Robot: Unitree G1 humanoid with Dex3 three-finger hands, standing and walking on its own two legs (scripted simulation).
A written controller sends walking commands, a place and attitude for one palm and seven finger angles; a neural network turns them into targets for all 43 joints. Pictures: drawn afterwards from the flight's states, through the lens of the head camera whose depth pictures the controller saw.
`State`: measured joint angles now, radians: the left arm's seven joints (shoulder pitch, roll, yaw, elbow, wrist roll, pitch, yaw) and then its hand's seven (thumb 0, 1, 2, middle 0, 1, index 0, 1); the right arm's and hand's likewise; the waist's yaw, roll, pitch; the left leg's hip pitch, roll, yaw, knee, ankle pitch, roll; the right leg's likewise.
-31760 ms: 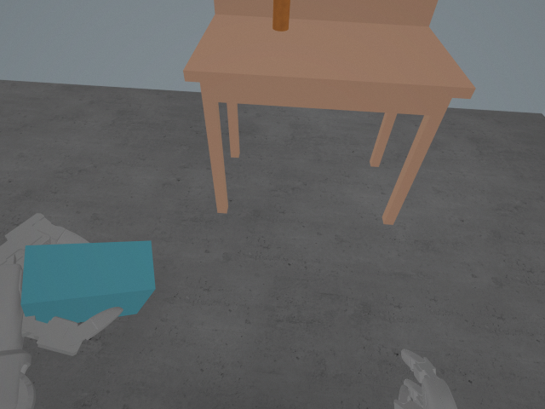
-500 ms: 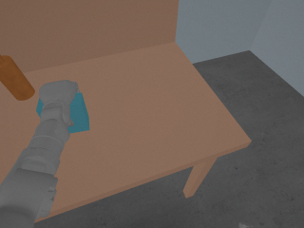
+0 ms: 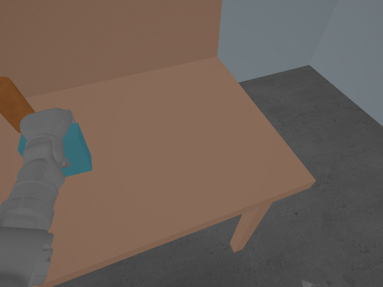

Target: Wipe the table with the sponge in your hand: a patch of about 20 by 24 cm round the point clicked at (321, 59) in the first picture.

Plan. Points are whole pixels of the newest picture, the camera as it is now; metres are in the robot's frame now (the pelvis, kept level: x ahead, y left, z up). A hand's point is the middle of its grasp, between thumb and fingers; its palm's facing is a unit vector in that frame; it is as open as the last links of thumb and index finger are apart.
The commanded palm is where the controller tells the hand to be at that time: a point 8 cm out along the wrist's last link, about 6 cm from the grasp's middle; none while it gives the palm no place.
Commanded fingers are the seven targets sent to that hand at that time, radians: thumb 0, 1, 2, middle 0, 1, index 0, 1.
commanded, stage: slide back across to the first lane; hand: left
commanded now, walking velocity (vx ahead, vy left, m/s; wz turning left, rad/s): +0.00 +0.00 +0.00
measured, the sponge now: (61, 158) +0.39 +0.33 +0.02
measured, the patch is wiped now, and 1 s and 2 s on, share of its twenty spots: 1.00 1.00 1.00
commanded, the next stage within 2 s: wipe back along the first lane in 0.20 s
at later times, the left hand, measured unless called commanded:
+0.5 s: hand (38, 155) +0.37 +0.35 +0.06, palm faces -0.10 -0.03 -0.99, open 9.8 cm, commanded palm +0.34 +0.33 +0.11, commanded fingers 0.00 0.10 1.30 -1.20 -1.60 -1.20 -1.60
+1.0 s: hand (42, 171) +0.33 +0.33 +0.06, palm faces -0.03 -0.07 -1.00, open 9.8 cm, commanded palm +0.29 +0.31 +0.10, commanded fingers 0.00 0.10 1.30 -1.20 -1.60 -1.20 -1.60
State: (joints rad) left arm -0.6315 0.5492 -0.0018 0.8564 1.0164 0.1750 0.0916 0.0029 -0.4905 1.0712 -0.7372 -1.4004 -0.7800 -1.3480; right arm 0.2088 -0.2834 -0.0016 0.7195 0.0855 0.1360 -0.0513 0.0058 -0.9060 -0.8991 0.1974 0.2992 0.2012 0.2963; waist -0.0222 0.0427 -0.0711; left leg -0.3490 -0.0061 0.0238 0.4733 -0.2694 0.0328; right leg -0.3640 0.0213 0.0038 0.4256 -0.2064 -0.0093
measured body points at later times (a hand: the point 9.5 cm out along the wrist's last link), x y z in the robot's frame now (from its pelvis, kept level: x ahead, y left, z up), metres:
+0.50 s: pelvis +0.00 +0.01 +0.00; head +0.04 +0.00 +0.45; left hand +0.37 +0.35 +0.12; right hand +0.15 -0.25 -0.12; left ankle -0.03 +0.10 -0.74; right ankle +0.00 -0.12 -0.74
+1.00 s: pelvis +0.00 +0.01 +0.00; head +0.03 +0.00 +0.45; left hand +0.33 +0.33 +0.11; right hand +0.18 -0.23 -0.11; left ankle -0.03 +0.10 -0.74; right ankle +0.00 -0.12 -0.74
